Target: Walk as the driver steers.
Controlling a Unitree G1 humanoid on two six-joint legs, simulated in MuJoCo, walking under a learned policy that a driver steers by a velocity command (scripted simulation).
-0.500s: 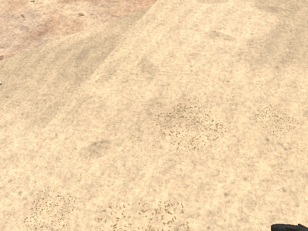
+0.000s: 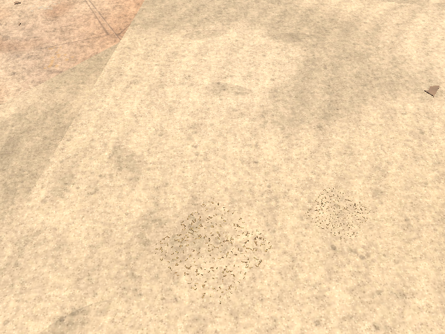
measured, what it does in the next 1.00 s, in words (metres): walks ahead, turning right: right foot, then left foot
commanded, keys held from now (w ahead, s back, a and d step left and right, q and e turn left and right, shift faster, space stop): w+e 0.34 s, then e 0.20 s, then no key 0.14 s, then w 0.32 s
